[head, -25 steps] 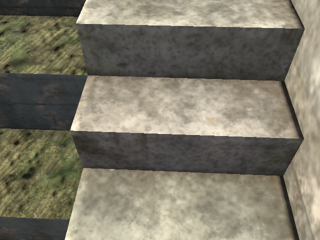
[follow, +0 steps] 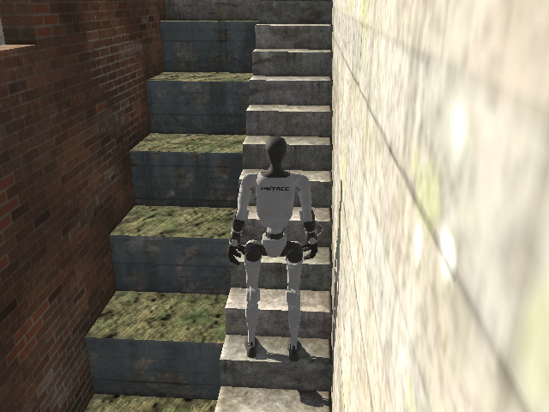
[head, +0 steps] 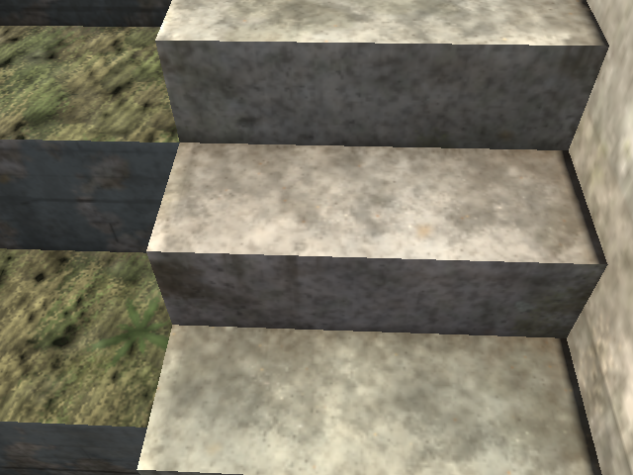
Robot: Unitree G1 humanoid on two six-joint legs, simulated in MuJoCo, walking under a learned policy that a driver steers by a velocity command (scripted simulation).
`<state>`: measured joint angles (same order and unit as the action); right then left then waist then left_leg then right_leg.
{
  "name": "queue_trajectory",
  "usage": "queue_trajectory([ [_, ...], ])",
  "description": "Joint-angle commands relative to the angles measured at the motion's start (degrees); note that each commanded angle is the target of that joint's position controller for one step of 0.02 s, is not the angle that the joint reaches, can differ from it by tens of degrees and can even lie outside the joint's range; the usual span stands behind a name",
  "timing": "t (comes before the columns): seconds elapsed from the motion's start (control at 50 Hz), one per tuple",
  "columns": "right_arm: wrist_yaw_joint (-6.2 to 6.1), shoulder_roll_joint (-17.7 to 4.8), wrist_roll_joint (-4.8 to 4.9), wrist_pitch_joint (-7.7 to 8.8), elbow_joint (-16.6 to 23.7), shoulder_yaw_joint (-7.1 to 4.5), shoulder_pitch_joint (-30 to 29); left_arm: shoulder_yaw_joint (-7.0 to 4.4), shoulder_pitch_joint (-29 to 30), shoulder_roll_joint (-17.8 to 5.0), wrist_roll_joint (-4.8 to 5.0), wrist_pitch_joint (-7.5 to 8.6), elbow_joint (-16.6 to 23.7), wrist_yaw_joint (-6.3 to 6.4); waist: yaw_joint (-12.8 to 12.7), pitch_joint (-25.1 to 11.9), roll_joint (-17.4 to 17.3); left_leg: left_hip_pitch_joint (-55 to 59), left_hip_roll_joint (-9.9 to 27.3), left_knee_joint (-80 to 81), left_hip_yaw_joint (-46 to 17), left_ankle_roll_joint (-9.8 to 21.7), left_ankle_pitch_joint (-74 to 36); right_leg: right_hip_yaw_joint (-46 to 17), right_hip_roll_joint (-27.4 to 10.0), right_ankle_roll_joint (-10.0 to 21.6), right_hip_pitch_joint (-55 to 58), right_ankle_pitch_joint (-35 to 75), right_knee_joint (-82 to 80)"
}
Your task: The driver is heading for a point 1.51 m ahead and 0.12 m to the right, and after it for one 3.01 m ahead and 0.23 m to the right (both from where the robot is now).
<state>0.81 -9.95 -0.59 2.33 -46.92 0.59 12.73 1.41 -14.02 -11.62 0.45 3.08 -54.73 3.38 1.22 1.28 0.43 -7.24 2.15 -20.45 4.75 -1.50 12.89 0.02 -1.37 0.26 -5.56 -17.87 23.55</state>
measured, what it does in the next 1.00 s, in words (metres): stands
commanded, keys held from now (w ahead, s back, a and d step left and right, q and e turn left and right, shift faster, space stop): w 0.88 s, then no key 0.12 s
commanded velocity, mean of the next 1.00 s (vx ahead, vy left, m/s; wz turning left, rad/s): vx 0.49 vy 0.00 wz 0.00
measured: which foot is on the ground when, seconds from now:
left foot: down 0.00-1.00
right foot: down 0.00-1.00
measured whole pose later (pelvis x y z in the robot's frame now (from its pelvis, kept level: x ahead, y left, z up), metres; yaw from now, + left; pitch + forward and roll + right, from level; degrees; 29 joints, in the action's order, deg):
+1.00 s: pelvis +0.00 +0.00 +0.00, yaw +0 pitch +0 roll +1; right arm 0.6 -9.8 -0.4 2.2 -47.1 0.9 12.1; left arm 1.8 -12.7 -11.4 0.1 3.4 -54.6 3.4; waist 1.4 1.3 0.2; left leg -6.2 2.4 -17.6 4.7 -1.9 11.6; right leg 0.2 -1.3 0.0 -4.7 -16.5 20.8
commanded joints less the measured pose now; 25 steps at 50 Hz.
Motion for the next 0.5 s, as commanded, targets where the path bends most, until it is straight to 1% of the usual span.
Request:
queue_trajectory([
  [0.02, -0.11, -4.5, 0.06, 0.74, 3.4, -1.0, -0.2, -1.09, -1.2, -5.6, 0.02, 0.59, 2.4, 0.17, 0.1, -1.2, 0.0, 2.6, 4.2, 1.9, -3.8, 5.5, -11.7, -3.3, -4.8, 3.7, -2.8, 19.8, -2.5],
  [0.24, -0.15, -4.3, 0.18, 0.71, 3.4, -0.93, -0.5, -1.02, -1.7, -5.5, 0.05, 0.72, 2.6, 0.29, -0.1, -1.8, 0.1, 3.2, 4.4, 1.7, -3.8, 5.2, -14.3, -3.2, -5.0, 3.4, -2.0, 23.6, -2.1],
  [0.26, -0.14, -4.1, 0.11, 0.58, 3.3, -0.93, 0.0, -0.86, -1.2, -5.2, 0.01, 0.74, 2.7, 0.11, 0.1, -1.7, 0.2, 2.7, 4.3, 2.0, -3.6, 5.2, -14.0, -3.7, -5.1, 3.3, -1.5, 25.1, -2.4],
  [0.3, -0.14, -4.1, 0.08, 0.53, 3.2, -0.93, 0.1, -0.89, -1.1, -5.4, -0.01, 0.75, 2.7, 0.06, 0.1, -1.8, 0.4, 2.7, 4.3, 2.1, -3.7, 5.2, -13.9, -3.6, -5.2, 3.2, -1.0, 26.1, -2.4],
  [0.5, -0.16, -4.1, 0.1, 0.53, 3.2, -0.95, -0.1, -0.87, -0.7, -5.4, -0.05, 0.79, 2.8, 0.08, 0.0, -2.0, 0.3, 2.7, 4.5, 2.6, -3.7, 5.0, -13.7, -3.6, -5.3, 3.1, -0.6, 25.9, -2.8],
])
